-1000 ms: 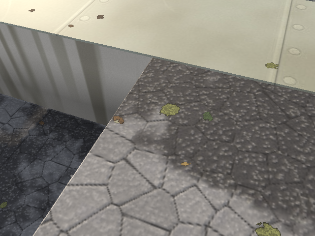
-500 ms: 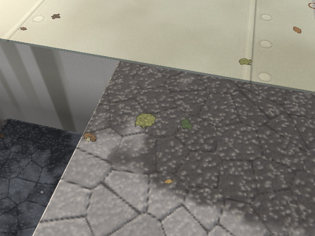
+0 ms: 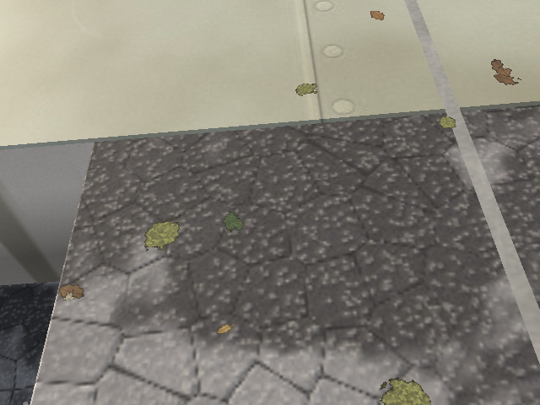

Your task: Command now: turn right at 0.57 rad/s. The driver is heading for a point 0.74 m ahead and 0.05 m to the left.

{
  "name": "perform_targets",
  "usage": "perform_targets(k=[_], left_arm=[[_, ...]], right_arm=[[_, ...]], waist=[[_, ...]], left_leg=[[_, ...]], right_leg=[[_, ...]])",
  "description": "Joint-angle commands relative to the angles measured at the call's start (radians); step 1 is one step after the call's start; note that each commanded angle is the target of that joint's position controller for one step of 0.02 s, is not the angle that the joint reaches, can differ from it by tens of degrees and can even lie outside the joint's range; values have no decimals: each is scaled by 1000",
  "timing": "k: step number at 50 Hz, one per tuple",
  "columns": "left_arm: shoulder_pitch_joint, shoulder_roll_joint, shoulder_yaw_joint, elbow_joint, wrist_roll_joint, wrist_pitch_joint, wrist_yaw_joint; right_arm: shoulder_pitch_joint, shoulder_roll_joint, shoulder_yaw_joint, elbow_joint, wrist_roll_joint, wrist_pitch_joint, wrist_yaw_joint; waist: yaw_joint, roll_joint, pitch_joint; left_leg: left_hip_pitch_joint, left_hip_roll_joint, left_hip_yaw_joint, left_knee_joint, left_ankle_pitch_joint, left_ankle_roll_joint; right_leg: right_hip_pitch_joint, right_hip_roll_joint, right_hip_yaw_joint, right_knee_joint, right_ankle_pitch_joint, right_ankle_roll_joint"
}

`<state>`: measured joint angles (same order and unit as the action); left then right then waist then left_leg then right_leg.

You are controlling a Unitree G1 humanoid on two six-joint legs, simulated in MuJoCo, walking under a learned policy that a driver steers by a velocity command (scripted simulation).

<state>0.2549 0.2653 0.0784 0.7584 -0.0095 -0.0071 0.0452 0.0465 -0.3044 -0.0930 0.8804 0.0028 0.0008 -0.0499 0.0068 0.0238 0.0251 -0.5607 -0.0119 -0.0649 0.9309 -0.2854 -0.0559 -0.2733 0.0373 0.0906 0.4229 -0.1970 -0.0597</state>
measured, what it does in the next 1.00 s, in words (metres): walks ahead: left foot, then right foot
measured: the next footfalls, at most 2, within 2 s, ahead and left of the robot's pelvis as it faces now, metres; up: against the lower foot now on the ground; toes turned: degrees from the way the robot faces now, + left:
left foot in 0.22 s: +0.09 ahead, +0.14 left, +0.00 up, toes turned -12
right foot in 0.58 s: +0.02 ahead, -0.10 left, +0.00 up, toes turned -11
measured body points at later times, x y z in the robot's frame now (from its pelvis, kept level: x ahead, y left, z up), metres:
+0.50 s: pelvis +0.03 +0.04 +0.00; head +0.06 +0.05 +0.44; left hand +0.22 +0.27 -0.12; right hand +0.07 -0.25 -0.12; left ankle +0.05 +0.15 -0.75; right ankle -0.02 -0.11 -0.71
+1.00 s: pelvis +0.19 +0.03 -0.03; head +0.22 +0.03 +0.42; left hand +0.23 +0.32 -0.15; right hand +0.36 -0.26 -0.10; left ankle +0.32 +0.11 -0.75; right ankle -0.02 -0.09 -0.75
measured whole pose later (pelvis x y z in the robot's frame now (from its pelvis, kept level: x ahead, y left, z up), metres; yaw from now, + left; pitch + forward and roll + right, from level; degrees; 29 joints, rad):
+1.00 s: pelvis +0.19 +0.03 -0.03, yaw -12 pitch +2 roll -1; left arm 0.47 0.30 0.07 0.79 -0.01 -0.05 0.01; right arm 0.03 -0.29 -0.04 0.75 0.02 -0.09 0.05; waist 0.07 0.00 0.02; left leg -0.48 0.01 0.04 0.54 -0.10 0.06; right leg 0.06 -0.04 0.03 0.38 -0.46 0.03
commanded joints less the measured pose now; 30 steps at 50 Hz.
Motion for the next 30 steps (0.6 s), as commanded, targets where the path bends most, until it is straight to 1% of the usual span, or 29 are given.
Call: perform_targets(k=[1, 4, 7, 8, 9, 10, 11, 12, 13, 14, 15, 16, 17, 19, 20, 21, 22, 23, 24, 25, 26, 27, 28, 29, 30], left_arm=[[11, 193, 52, -71, -1, 0, 10], [-17, 203, 55, -93, 3, 9, 4], [-58, 200, 52, -117, -2, 18, -1], [-75, 198, 51, -126, -7, 22, 0], [-102, 195, 48, -136, -14, 27, 2], [-113, 181, 42, -144, -17, 31, 6], [-71, 131, 27, -147, -3, 33, 8], [3, 74, 14, -156, 6, 24, 4], [-4, 161, 34, -164, 17, 9, 2], [-5, 216, 52, -144, 6, 7, 0], [-5, 211, 55, -124, 2, 14, 2], [-10, 188, 50, -115, 7, 23, 2], [-15, 161, 41, -116, 7, 29, -1], [-42, 116, 21, -130, -1, 28, -7], [-62, 99, 11, -138, -1, 26, -8], [-80, 83, 1, -144, 4, 25, -10], [-88, 64, -10, -145, 5, 23, -14], [-101, 60, -15, -145, 0, 22, -18], [-109, 78, -12, -144, -8, 19, -22], [-104, 96, -7, -142, -12, 16, -24], [-85, 102, -4, -132, -13, 9, -27], [-61, 100, -3, -117, -10, 1, -29], [-37, 99, -2, -107, -8, -7, -28], [19, 109, 1, -97, -7, -15, -23], [117, 167, 16, -77, 5, -22, -17]], right_arm=[[-70, -52, -4, -71, 4, -19, 7], [-54, -64, -4, -73, 10, -27, 17], [-17, -79, -6, -74, 14, -40, 29], [7, -84, -8, -72, 16, -46, 34], [44, -88, -11, -65, 15, -51, 39], [90, -103, -16, -51, 11, -54, 43], [119, -154, -28, -51, -4, -51, 41], [81, -224, -36, -64, -23, -37, 32], [105, -186, -28, -68, -38, -39, 35], [67, -144, -16, -89, -31, -42, 34], [24, -115, -9, -96, -18, -41, 34], [9, -96, -2, -103, -9, -37, 34], [10, -91, 4, -101, -5, -33, 32], [33, -88, 8, -87, -8, -23, 27], [42, -87, 10, -82, -10, -20, 24], [46, -92, 11, -79, -10, -16, 23], [62, -97, 11, -73, -8, -13, 23], [85, -115, 7, -67, -4, -11, 26], [111, -146, -1, -63, 1, -8, 30], [123, -169, -6, -63, 7, -6, 32], [122, -175, -6, -65, 15, -5, 34], [123, -168, -2, -66, 23, -6, 36], [131, -146, 6, -65, 24, -11, 39], [116, -99, 22, -72, 16, -24, 45], [66, -18, 44, -102, 0, -43, 54]], waist=[[16, -171, -95], [16, -182, -97], [5, -194, -122], [-7, -197, -131], [-33, -192, -134], [-54, -173, -143], [-34, -65, -183], [42, 215, -157], [7, 231, -157], [9, 136, -130], [22, 97, -105], [20, 97, -90], [15, 102, -82], [6, 119, -77], [-4, 130, -82], [-13, 140, -90], [-26, 148, -107], [-46, 164, -98], [-63, 178, -78], [-63, 178, -57], [-47, 165, -35], [-30, 146, -18], [-12, 123, -15], [20, 96, -43], [56, -54, -79]], left_leg=[[-60, -1, -20, -126, -1, -18], [35, -19, -17, -197, -36, -20], [116, -32, -20, -294, -58, -8], [157, -33, -19, -360, -36, 0], [224, -31, -8, -473, 43, 12], [323, -2, 0, -590, 186, 29], [475, 150, -116, -605, 304, 80], [579, 337, -348, -581, 618, 222], [527, 451, -478, -603, 631, 365], [499, 406, -396, -599, 564, 361], [476, 330, -295, -586, 499, 308], [466, 285, -237, -582, 459, 280], [445, 266, -204, -585, 482, 280], [433, 220, -131, -598, 483, 280], [448, 214, -115, -595, 483, 279], [448, 209, -100, -590, 484, 276], [434, 203, -91, -605, 373, 271], [408, 200, -100, -629, 216, 271], [384, 208, -127, -655, 58, 277], [359, 220, -157, -671, -62, 279], [326, 221, -170, -673, -145, 273], [287, 216, -174, -666, -200, 261], [243, 203, -171, -647, -225, 236], [159, 183, -150, -584, -224, 194], [2, 90, -21, -365, -198, 126]], right_leg=[[191, -231, 265, -79, 240, -155], [138, -222, 306, -58, 289, -165], [150, -212, 362, -14, 408, -158], [155, -202, 379, 3, 426, -145], [143, -177, 380, 28, 407, -120], [111, -144, 352, 64, 331, -78], [3, -75, 283, 186, 115, -28], [-231, 108, 120, 362, -378, 31], [-309, 84, 102, 590, -514, 76], [-318, 50, 115, 708, -446, 90], [-319, 40, 107, 741, -377, 106], [-325, 33, 98, 757, -334, 122], [-307, 34, 92, 768, -298, 135], [-259, 23, 38, 668, -252, 146], [-238, 3, 14, 582, -242, 149], [-193, -19, -13, 491, -237, 150], [-132, -39, -43, 394, -228, 146], [-89, -39, -71, 321, -223, 141], [-64, -26, -100, 272, -221, 134], [-36, -15, -119, 212, -202, 120], [13, -6, -132, 119, -149, 97], [78, 4, -142, 25, -100, 70], [155, 2, -132, -29, -97, 40], [279, -58, -55, -33, -98, 6], [407, -205, 145, -61, -182, -55]])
